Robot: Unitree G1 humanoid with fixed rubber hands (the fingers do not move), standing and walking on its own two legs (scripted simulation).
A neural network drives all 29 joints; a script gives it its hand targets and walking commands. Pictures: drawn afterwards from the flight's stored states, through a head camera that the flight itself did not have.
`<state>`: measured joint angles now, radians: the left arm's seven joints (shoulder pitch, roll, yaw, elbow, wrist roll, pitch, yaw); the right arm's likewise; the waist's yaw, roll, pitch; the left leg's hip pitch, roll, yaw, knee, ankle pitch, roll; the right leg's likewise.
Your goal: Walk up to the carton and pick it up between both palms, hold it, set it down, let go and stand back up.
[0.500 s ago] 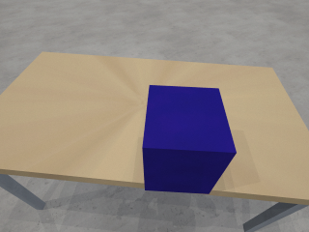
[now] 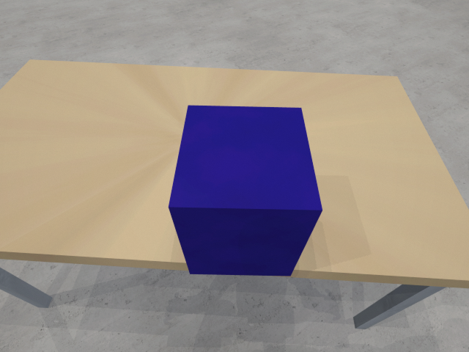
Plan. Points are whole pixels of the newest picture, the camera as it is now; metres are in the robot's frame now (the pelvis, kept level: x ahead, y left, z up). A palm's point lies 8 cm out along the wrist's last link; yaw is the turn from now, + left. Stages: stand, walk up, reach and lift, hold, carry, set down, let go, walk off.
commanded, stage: walk up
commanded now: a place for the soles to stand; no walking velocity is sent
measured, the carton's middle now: (242, 195) +0.39 +0.00 +0.03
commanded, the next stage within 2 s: stand in 0.72 s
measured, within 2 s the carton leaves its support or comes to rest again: neither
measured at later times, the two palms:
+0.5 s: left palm out of the picture +0.10 +0.26 -0.11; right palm out of the picture +0.11 -0.29 -0.11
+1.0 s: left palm out of the picture +0.10 +0.28 -0.09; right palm out of the picture +0.10 -0.28 -0.09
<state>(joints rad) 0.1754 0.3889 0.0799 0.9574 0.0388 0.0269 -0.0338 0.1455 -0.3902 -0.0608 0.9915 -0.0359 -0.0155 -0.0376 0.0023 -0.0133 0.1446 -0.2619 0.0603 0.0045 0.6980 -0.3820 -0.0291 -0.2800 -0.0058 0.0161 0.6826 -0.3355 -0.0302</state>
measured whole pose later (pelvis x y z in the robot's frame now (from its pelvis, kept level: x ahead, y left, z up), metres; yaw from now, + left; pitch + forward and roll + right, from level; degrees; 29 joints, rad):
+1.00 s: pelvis +0.02 +0.00 +0.03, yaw +0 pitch -4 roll +0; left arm 0.08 0.31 -0.01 1.14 0.00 -0.02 0.00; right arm 0.07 -0.32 0.00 1.14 -0.01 -0.02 0.00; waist 0.00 0.00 0.09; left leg -0.06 -0.03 0.01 0.31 -0.18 0.04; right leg -0.06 0.00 0.02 0.31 -0.18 0.00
